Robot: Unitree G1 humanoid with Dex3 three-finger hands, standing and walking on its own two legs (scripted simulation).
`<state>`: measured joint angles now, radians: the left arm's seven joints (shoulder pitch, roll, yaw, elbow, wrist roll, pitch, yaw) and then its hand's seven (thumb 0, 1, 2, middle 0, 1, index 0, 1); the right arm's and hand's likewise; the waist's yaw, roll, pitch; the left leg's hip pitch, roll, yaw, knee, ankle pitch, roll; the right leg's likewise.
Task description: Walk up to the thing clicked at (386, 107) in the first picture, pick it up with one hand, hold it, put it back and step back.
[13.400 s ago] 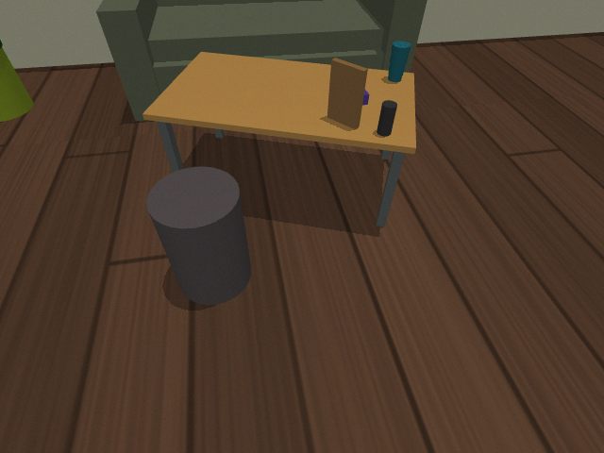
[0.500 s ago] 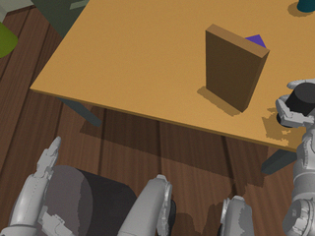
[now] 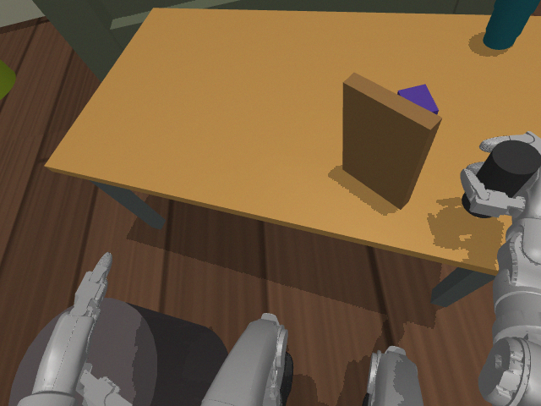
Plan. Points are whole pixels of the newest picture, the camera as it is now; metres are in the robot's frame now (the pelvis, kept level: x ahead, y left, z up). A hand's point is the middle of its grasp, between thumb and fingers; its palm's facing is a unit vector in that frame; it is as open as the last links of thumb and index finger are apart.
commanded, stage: settle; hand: right
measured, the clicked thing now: (496, 182) +0.48 -0.22 -0.02
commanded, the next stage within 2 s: lift in 0.16 s
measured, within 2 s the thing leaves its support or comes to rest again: neither
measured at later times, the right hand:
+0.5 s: hand (498, 169) +0.48 -0.20 +0.02, palm faces +0.21 +0.98 +0.00, open 7.3 cm
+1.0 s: hand (532, 168) +0.42 -0.20 +0.11, palm faces +0.22 +0.98 -0.01, open 7.3 cm
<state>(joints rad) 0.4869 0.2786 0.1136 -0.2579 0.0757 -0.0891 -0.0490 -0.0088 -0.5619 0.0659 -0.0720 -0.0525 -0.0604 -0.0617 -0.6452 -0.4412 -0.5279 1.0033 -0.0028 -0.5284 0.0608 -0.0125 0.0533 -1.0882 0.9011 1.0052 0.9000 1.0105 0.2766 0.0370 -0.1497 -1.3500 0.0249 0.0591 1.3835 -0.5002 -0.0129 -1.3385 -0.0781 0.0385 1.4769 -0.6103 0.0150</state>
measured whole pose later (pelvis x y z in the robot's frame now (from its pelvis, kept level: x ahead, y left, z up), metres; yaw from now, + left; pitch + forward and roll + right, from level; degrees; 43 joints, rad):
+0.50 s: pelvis +0.01 +0.00 +0.02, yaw +0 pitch +25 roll +3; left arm 0.48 0.26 0.10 -0.21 0.07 -0.06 -0.05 -0.01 -0.55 0.06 -0.07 -0.05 -0.06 -0.06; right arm -0.59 -0.39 -0.49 0.94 0.01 -0.51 0.04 -0.01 0.05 -1.08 0.90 1.01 0.89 1.02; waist 0.24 0.03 -0.15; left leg -1.23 0.02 0.06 1.29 -0.49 -0.01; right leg -1.22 -0.08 0.03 1.38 -0.59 0.02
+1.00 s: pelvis +0.03 +0.00 +0.07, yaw -1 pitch +17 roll +2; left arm 0.46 0.22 0.09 0.01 0.03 -0.01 -0.01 -0.01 -0.56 0.06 -0.06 -0.05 -0.05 -0.05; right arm -0.35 -0.23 -0.32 0.63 0.07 -0.40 0.00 -0.01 0.04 -1.07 0.89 1.02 0.88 1.03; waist 0.12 0.02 -0.13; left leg -0.94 0.04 0.04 1.09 -0.45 -0.02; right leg -0.91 -0.06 0.00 1.15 -0.54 0.01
